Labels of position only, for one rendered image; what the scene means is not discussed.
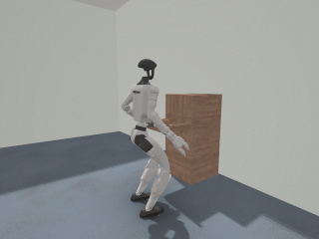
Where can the robot foot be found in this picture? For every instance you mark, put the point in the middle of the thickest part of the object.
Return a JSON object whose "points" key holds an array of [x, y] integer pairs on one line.
{"points": [[155, 211], [143, 196]]}

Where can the left robot forearm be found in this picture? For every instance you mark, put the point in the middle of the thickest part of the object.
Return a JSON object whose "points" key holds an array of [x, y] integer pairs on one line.
{"points": [[130, 112]]}

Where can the robot right foot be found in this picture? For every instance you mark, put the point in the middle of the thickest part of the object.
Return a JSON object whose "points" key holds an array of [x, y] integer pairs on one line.
{"points": [[155, 211]]}

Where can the robot left foot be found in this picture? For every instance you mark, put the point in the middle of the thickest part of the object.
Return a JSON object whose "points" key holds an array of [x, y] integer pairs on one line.
{"points": [[143, 196]]}

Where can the drawer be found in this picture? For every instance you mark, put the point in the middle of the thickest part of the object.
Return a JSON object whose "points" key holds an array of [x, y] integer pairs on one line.
{"points": [[176, 125]]}

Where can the robot right hand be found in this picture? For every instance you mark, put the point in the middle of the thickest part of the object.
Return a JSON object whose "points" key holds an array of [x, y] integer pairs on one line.
{"points": [[178, 142]]}

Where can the cabinet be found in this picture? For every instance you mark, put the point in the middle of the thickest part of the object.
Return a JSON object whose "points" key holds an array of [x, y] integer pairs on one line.
{"points": [[201, 161]]}

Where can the right robot upper arm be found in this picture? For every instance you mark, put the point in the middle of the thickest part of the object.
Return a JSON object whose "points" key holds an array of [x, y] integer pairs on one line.
{"points": [[152, 93]]}

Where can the right robot forearm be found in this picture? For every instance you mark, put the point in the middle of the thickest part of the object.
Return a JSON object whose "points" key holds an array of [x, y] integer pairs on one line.
{"points": [[162, 127]]}

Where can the left robot upper arm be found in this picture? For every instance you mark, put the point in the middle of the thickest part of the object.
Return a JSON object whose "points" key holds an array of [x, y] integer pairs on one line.
{"points": [[126, 103]]}

